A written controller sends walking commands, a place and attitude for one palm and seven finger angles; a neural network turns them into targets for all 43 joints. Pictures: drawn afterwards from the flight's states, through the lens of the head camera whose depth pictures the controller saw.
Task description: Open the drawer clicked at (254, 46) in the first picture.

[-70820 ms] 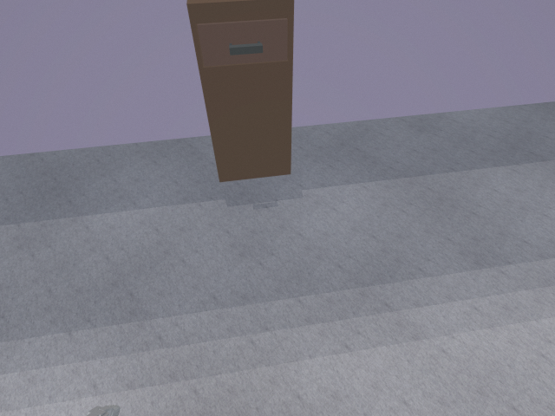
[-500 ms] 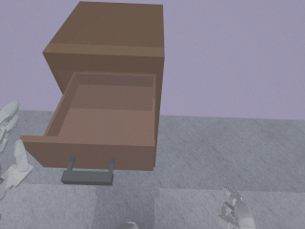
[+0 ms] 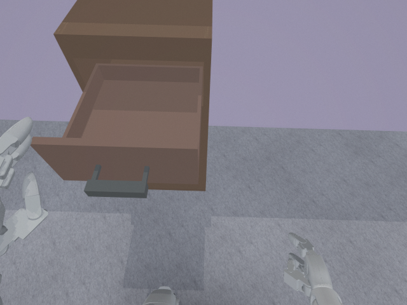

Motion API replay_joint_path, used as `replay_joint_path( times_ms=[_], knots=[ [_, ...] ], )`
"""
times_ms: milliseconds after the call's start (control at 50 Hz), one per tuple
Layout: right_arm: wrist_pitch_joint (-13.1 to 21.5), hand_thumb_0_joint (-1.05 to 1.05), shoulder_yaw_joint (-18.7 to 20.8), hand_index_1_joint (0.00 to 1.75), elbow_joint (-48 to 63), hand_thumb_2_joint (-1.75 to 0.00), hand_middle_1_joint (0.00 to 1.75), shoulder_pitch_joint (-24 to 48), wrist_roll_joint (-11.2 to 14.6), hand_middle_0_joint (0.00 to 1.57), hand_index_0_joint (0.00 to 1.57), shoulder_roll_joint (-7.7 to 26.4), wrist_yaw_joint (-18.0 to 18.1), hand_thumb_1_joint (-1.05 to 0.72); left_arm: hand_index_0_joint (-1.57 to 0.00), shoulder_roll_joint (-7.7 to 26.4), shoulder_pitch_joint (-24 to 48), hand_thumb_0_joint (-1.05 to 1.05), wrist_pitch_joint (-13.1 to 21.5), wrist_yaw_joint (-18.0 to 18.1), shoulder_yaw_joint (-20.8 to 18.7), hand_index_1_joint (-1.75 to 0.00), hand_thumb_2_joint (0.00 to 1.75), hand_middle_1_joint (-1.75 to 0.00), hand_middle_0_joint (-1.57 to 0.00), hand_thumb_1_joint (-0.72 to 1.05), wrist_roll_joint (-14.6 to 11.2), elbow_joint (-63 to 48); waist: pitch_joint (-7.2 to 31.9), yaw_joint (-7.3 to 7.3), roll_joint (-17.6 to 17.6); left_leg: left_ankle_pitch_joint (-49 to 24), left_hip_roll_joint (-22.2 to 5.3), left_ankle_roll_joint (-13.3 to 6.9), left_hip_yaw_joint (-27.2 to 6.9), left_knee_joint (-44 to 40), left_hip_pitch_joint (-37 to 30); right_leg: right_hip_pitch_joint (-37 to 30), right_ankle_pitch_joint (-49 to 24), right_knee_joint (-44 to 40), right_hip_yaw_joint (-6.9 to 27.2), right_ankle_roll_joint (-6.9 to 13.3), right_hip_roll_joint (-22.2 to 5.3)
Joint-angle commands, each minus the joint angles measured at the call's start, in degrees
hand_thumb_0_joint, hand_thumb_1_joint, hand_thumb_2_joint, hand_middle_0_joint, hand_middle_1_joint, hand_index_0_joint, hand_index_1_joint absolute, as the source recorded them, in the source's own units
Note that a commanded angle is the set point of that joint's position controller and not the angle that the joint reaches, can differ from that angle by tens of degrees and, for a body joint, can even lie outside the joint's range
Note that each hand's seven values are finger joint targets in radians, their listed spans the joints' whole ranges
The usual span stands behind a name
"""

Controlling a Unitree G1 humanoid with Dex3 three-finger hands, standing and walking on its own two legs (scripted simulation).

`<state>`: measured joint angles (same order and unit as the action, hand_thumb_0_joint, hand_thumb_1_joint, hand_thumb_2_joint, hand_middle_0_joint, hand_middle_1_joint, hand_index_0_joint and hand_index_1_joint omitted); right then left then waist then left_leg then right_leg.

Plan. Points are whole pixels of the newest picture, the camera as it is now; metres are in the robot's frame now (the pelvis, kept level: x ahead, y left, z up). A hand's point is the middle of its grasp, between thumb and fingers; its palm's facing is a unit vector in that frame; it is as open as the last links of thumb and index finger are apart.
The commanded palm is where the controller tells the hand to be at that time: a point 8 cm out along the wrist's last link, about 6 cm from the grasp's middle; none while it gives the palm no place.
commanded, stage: stop stepping back and stand still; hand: left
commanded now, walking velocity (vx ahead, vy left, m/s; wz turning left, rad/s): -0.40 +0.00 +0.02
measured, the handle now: (119, 179) +0.37 +0.22 -0.03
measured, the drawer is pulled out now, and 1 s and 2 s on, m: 0.30 0.30 0.30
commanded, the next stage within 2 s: let the arm hang, fingers relaxed in 0.74 s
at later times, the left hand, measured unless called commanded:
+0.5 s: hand out of the picture +0.10 +0.24 +0.18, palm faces +0.44 -0.79 -0.43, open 7.4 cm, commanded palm +0.04 +0.28 +0.19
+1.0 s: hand out of the picture +0.10 +0.24 -0.05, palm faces +0.18 -0.90 -0.39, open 7.4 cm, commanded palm none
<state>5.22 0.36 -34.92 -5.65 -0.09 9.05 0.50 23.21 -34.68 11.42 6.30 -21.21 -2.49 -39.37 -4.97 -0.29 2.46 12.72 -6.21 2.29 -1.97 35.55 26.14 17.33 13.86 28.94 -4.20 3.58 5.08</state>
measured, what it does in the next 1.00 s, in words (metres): steps on the spot: left foot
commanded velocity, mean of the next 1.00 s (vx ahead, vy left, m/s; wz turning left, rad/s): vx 0.09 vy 0.02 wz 0.00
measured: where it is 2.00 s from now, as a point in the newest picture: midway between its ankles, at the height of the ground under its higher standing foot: outside the picture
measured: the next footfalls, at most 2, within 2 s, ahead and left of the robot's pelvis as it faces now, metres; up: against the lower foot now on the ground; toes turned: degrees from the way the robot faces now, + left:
left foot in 0.26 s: -0.08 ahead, +0.11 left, +0.00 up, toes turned +3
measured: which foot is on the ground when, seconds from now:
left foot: up 0.00-0.24, down 0.26-1.00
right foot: down 0.00-1.00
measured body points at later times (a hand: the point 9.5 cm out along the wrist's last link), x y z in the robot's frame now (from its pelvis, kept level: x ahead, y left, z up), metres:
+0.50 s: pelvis -0.07 -0.01 +0.00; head -0.09 +0.00 +0.45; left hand +0.07 +0.28 +0.20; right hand +0.09 -0.23 -0.08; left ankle -0.12 +0.11 -0.73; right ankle +0.01 -0.08 -0.73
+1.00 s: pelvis -0.07 +0.00 -0.01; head -0.06 -0.02 +0.44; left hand +0.09 +0.29 -0.02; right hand +0.08 -0.24 -0.13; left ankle -0.12 +0.11 -0.73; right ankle +0.01 -0.08 -0.73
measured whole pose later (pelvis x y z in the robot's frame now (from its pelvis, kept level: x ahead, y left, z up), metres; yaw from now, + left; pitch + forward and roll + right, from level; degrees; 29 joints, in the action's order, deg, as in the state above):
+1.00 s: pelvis -0.07 +0.00 -0.01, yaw +5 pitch +0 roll +1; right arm 1.4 1.6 -43.6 -11.2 -1.0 14.6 -0.5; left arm 15.4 -17.8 -1.0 1.7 -6.5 1.9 16.2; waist -0.3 1.3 2.3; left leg 22.4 2.9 -1.1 -2.0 35.4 12.9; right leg 22.9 12.7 35.5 -2.6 3.1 1.0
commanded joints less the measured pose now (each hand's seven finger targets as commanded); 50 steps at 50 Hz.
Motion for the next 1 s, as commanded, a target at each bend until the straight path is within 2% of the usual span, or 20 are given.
replay_joint_path(
  times_ms=[0, 60, 160, 200, 240, 260, 300, 360, 440, 480, 540, 580, 660, 700, 740, 800, 820, 840, 920, 980],
  knots=[
    [0.72, 0.0, 5.21, 0.3, 8.64, -0.9, 0.3, 1.78, 1.51, 0.2, 0.2, 7.6, 1.18, -0.9, -0.2, 7.78, -6.86, 0.0, 2.79, 1.88, -7.01, -0.3, 0.9, -0.3, -0.2, 0.9, -1.11, -4.9, 16.84, 0.62, -12.62, 16.1, 7.1, -0.63, -3.44, 28.81, 1.46, -4.75, -25.65, -10.87, 18.38, 1.54, -25.0],
    [-1.33, 0.0, 2.52, 0.3, 9.73, -0.9, 0.3, 3.16, 0.48, 0.2, 0.2, 5.85, 2.45, -0.9, -0.2, 7.76, -8.15, 0.0, 1.76, 3.17, -7.78, -0.3, 0.9, -0.3, -0.2, 0.9, 0.02, -4.56, 15.14, 1.52, -9.38, 13.51, 5.81, -0.4, -1.09, 21.09, 0.62, -4.34, -16.34, -9.91, 14.92, 4.06, -20.16],
    [-0.08, 0.0, 1.61, 0.3, 10.12, -0.9, 0.3, -0.04, 0.21, 0.2, 0.2, 8.11, 3.79, -0.9, -0.2, 8.82, -3.27, 0.0, 1.12, 5.46, -5.98, -0.3, 0.9, -0.3, -0.2, 0.9, 1.1, -9.49, 10.99, 1.56, -9.9, 12.26, 7.23, -3.98, 3.49, -7.07, -11.69, -2.96, 5.82, -14.6, 16.2, 1.52, -17.45],
    [1.62, 0.0, 1.91, 0.3, 10.24, -0.9, 0.3, -2.17, -0.16, 0.2, 0.2, 9.53, 3.68, -0.9, -0.2, 7.92, -2.2, 0.0, 1.76, 5.66, -4.41, -0.3, 0.9, -0.3, -0.2, 0.9, 0.9, -11.34, 9.37, 1.82, -2.9, 5.34, 4.19, -5.64, 0.89, -19.57, -14.19, -6.33, 2.58, -8.2, 12.28, -1.14, -13.3],
    [3.15, 0.0, 2.57, 0.3, 11.1, -0.9, 0.3, -2.43, 0.13, 0.2, 0.2, 10.95, 3.18, -0.9, -0.2, 8.25, -0.53, 0.0, 2.74, 5.44, -4.74, -0.3, 0.9, -0.3, -0.2, 0.9, 0.71, -12.9, 8.1, 0.73, 8.32, -3.32, -5.18, -8.6, -9.12, -20.46, -13.76, -4.75, -1.37, 2.34, 5.97, -4.09, -6.87],
    [3.61, 0.0, 3.15, 0.3, 11.4, -0.9, 0.3, -2.78, 0.84, 0.2, 0.2, 10.9, 2.63, -0.9, -0.2, 8.87, -0.61, 0.0, 2.54, 5.23, -5.17, -0.3, 0.9, -0.3, -0.2, 0.9, 0.81, -13.3, 10.03, 0.37, 8.79, -10.14, -6.44, -8.23, -7.47, -17.55, -16.37, -3.16, 0.34, 5.6, 3.31, -4.35, -5.93],
    [3.56, 0.0, 2.02, 0.3, 10.34, -0.9, 0.3, -2.16, 0.61, 0.2, 0.2, 8.86, 2.12, -0.9, -0.2, 8.62, -2.35, 0.0, 2.17, 4.88, -6.19, -0.3, 0.9, -0.3, -0.2, 0.9, 1.03, -11.5, 6.93, 0.75, 12.21, -0.6, -4.61, -8.13, -6.25, -19.7, -4.67, -8.48, 4.12, 6.34, 2.52, -4.32, -6.48],
    [3.54, 0.0, 2.81, 0.3, 9.54, -0.9, 0.3, -2.42, 0.77, 0.2, 0.2, 10.31, 1.59, -0.9, -0.2, 8.19, -1.71, 0.0, 2.42, 4.39, -6.18, -0.3, 0.9, -0.3, -0.2, 0.9, 0.34, -10.18, 5.24, 0.97, 1.65, 3.14, -1.37, -6.98, -4.01, -15.64, -0.4, -15.35, -1.82, 0.01, 3.35, -4.18, -5.8],
    [3.21, 0.0, 2.47, 0.3, 8.74, -0.9, 0.3, -2.31, 0.57, 0.2, 0.2, 10.27, 2.15, -0.9, -0.2, 6.21, 1.62, 0.0, 2.7, 3.98, -4.44, -0.3, 0.9, -0.3, -0.2, 0.9, 1.22, -2.87, -1.78, 1.31, -0.48, 24.14, 2.33, -6.95, -3.01, -15.21, 4.16, -7.84, 18.37, -6.86, 11.22, -2.77, -6.52],
    [2.57, 0.0, 2.45, 0.3, 8.54, -0.9, 0.3, -2.62, 0.36, 0.2, 0.2, 10.31, 2.28, -0.9, -0.2, 5.53, 3.38, 0.0, 2.67, 3.97, -3.15, -0.3, 0.9, -0.3, -0.2, 0.9, 1.36, -1.73, -2.62, 2.03, -3.93, 21.5, 3.78, -6.62, -3.13, -11.45, 1.38, -3.14, 22.57, -11.37, 15.58, -1.59, -7.86],
    [1.78, 0.0, 2.74, 0.3, 7.96, -0.9, 0.3, -3.26, 0.35, 0.2, 0.2, 9.97, 1.89, -0.9, -0.2, 6.2, 3.62, 0.0, 2.73, 3.72, -3.32, -0.3, 0.9, -0.3, -0.2, 0.9, 1.06, -0.63, 2.46, 2.46, -11.13, 13.8, 6.25, -5.9, 0.18, -3.51, -4.48, -3.03, 21.94, -16.03, 20.61, -0.76, -12.45],
    [1.58, 0.0, 2.1, 0.3, 8.05, -0.9, 0.3, -2.91, 0.02, 0.2, 0.2, 9.1, 1.59, -0.9, -0.2, 7.25, 3.2, 0.0, 3.22, 4.07, -4.15, -0.3, 0.9, -0.3, -0.2, 0.9, 0.99, -4.43, 6.37, 2.39, -7.05, 10.29, 6.16, -5.56, 0.22, -6.95, -8.37, -5.47, 15.66, -14.51, 18.04, 0.06, -13.18],
    [2.24, 0.0, 1.3, 0.3, 9.26, -0.9, 0.3, -1.55, 0.09, 0.2, 0.2, 8.68, 2.02, -0.9, -0.2, 8.39, -0.3, 0.0, 3.42, 4.58, -5.78, -0.3, 0.9, -0.3, -0.2, 0.9, 1.26, -9.01, 5.72, 0.92, 6.66, 20.17, 0.27, -7.03, -7.58, -22.57, -2.43, -10.61, 10.12, -4.08, 8.86, -3.67, -4.61],
    [2.61, 0.0, 1.41, 0.3, 9.4, -0.9, 0.3, -1.58, 0.21, 0.2, 0.2, 8.51, 2.11, -0.9, -0.2, 8.09, -1.2, 0.0, 3.36, 5.04, -5.91, -0.3, 0.9, -0.3, -0.2, 0.9, 1.39, -9.13, 5.48, 0.61, 2.95, 10.82, -0.93, -7.07, -7.5, -20.82, 0.68, -15.75, -1.82, -1.3, 6.57, -3.92, -4.34],
    [2.65, 0.0, 1.92, 0.3, 9.17, -0.9, 0.3, -1.87, 0.26, 0.2, 0.2, 9.26, 1.88, -0.9, -0.2, 7.29, -2.26, 0.0, 3.06, 4.63, -5.3, -0.3, 0.9, -0.3, -0.2, 0.9, 0.62, -7.31, 7.14, 0.97, 0.23, -1.34, 2.04, -5.17, -3.11, -15.33, -3.35, -17.05, -11.04, -3.68, 7.73, -3.31, -5.63],
    [2.61, 0.0, 1.8, 0.3, 8.68, -0.9, 0.3, -2.85, 0.52, 0.2, 0.2, 9.01, 1.82, -0.9, -0.2, 6.51, -2.32, 0.0, 3.74, 4.11, -4.98, -0.3, 0.9, -0.3, -0.2, 0.9, 0.46, -4.33, 6.21, 0.99, 1.8, 5.21, 3.34, -4.32, -2.47, -16.03, -2.59, -16.7, -5.38, -6.77, 9.69, -3.14, -6.61],
    [4.1, 0.0, 4.85, 0.3, -5.89, -0.9, 0.3, -3.28, 0.34, 0.2, 0.2, 15.47, -2.56, -0.9, -0.2, -1.98, 6.87, 0.0, -5.41, -4.22, 16.34, -0.3, 0.9, -0.3, -0.2, 0.9, 5.83, 42.22, 0.37, 3.32, -1.5, -0.01, 4.24, -3.39, -0.62, -2.5, -3.17, -2.57, -14.1, -0.04, 7.59, -0.15, -12.56],
    [0.87, 0.0, 4.03, 0.3, -5.41, -0.9, 0.3, -9.85, 0.23, 0.2, 0.2, 11.39, -1.95, -0.9, -0.2, -2.66, 5.1, 0.0, -9.36, -5.29, 13.98, -0.3, 0.9, -0.3, -0.2, 0.9, 4.9, 44.44, 5.59, 3.23, -4.34, -0.12, 4.04, -3.03, 0.41, -2.13, -9.97, -0.11, -14.52, -1.16, 11.86, 1.47, -13.18],
    [-2.71, 0.0, 2.76, 0.3, -4.22, -0.9, 0.3, -12.58, -0.8, 0.2, 0.2, 10.31, -0.97, -0.9, -0.2, -4.54, 11.98, 0.0, -10.96, -5.52, 15.71, -0.3, 0.9, -0.3, -0.2, 0.9, 4.71, 50.75, 7.44, 2.8, -15.91, -2.28, 4.01, -5.46, -3.47, -2.51, -9.62, -0.9, -8.89, -0.57, 10.51, 1.21, -12.11],
    [-3.66, 0.0, 2.48, 0.3, -5.55, -0.9, 0.3, -11.27, -1.23, 0.2, 0.2, 9.91, -0.47, -0.9, -0.2, -4.78, 16.05, 0.0, -11.78, -5.0, 16.63, -0.3, 0.9, -0.3, -0.2, 0.9, 4.54, 60.65, 7.56, 1.82, -13.28, -7.49, 3.93, -5.74, -4.07, -5.69, -10.79, -4.66, -17.03, 0.34, 11.25, 1.07, -11.48]
  ],
)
